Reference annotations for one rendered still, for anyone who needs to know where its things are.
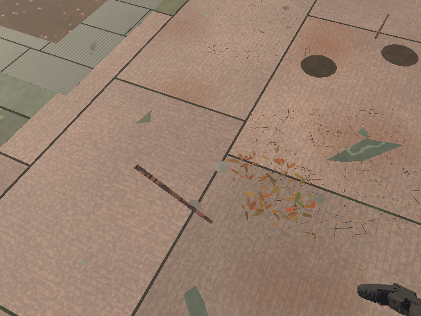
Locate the right robot hand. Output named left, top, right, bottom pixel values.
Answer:
left=357, top=283, right=421, bottom=316

